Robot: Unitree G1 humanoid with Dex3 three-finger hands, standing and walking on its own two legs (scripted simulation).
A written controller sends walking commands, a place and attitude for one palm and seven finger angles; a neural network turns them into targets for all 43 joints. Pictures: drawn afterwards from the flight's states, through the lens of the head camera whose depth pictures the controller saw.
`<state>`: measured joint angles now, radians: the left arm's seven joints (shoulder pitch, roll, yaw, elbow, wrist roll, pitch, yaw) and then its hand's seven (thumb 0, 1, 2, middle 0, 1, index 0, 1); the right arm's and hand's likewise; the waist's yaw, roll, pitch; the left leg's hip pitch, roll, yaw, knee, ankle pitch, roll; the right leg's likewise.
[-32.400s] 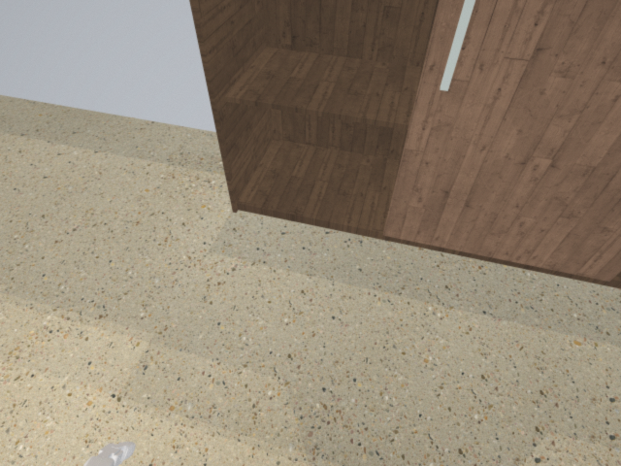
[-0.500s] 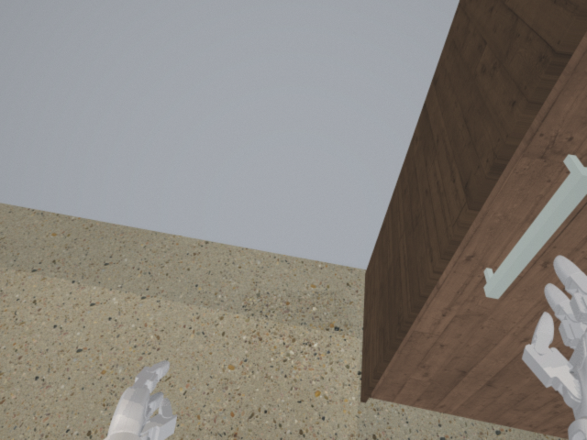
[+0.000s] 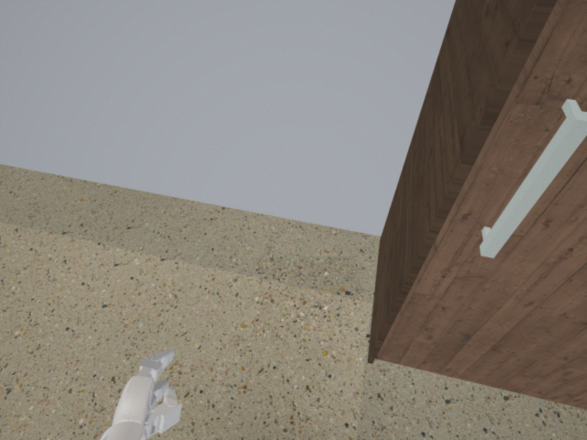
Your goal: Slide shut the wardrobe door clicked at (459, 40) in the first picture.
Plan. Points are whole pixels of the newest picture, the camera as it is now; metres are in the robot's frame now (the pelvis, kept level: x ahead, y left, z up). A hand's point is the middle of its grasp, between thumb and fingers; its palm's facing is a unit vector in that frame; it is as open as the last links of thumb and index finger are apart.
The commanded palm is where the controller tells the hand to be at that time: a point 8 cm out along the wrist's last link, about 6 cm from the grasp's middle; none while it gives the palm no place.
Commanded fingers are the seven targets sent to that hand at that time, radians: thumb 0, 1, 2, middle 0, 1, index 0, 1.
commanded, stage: step back with the hand held close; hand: right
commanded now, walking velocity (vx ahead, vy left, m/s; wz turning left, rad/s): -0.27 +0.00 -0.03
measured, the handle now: (523, 188) +0.46 -0.32 +0.11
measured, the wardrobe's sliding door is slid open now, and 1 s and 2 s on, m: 0.00 0.00 0.00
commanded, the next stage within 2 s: stop stepping back and stand still in 0.52 s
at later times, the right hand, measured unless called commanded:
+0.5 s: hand out of the picture +0.07 -0.31 +0.18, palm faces +0.53 +0.73 -0.43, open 7.4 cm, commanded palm +0.01 -0.33 +0.19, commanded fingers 0.00 -0.90 -0.90 0.20 0.30 0.20 0.30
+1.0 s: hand out of the picture -0.06 -0.32 +0.17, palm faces +0.58 +0.74 -0.35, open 7.4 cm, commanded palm -0.11 -0.33 +0.19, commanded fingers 0.00 -0.90 -0.90 0.20 0.30 0.20 0.30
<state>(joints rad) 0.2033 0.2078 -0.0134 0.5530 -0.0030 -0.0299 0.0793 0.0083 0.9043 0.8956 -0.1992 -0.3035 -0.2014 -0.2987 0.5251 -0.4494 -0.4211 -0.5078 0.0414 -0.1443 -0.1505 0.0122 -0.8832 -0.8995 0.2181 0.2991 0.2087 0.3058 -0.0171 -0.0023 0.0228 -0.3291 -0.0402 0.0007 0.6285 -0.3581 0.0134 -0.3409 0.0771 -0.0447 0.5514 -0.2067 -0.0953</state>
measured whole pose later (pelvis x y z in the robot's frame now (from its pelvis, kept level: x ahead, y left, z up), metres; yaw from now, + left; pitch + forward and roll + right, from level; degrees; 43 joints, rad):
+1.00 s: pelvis -0.24 -0.02 +0.00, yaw -3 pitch -1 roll +1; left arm 0.28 0.24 0.01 0.68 -0.01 -0.08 0.10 0.01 0.90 0.90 -0.20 -0.30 -0.20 -0.30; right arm 0.49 -0.39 -0.43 -0.43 0.03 -0.14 -0.20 0.01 -0.88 -0.90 0.21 0.30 0.21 0.31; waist 0.00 0.04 -0.09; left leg -0.26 0.02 0.04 0.69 -0.45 0.00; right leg -0.32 -0.01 -0.06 0.61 -0.29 -0.04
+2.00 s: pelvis -0.25 -0.07 +0.01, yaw -5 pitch -1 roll +1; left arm 0.21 0.25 0.02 1.06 0.02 0.03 0.00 0.00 0.91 0.90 -0.20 -0.30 -0.20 -0.30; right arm 0.27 -0.29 -0.01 1.10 -0.02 0.02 -0.01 0.00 -0.92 -0.90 0.21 0.30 0.20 0.30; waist -0.01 -0.01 0.07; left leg -0.18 0.03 -0.02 0.41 -0.21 -0.03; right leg -0.23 0.03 -0.07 0.43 -0.17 -0.06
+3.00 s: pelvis -0.20 -0.04 +0.02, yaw -4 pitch -2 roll +0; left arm 0.08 0.34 0.01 1.12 0.02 0.01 -0.01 0.00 0.91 0.90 -0.20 -0.30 -0.20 -0.30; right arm 0.09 -0.33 0.01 1.14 -0.02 -0.02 -0.01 0.00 -0.90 -0.90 0.21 0.30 0.20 0.30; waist 0.01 -0.02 0.08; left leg -0.06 0.00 -0.02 0.29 -0.21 0.00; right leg -0.10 0.00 -0.08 0.30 -0.17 -0.02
